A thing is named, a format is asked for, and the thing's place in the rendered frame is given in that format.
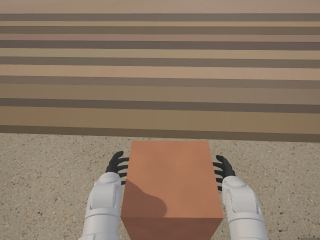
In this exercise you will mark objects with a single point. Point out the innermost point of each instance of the carton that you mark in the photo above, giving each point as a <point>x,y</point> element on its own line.
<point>171,191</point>

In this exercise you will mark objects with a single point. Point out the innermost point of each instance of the right robot forearm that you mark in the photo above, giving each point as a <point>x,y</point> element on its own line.
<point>243,210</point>

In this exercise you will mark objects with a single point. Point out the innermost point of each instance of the robot right hand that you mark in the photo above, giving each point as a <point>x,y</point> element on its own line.
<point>226,167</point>

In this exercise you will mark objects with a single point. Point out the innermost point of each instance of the robot left hand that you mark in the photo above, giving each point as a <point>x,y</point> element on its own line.
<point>113,165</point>

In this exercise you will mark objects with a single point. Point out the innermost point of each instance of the left robot forearm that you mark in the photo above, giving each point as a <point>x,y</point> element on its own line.
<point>103,209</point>

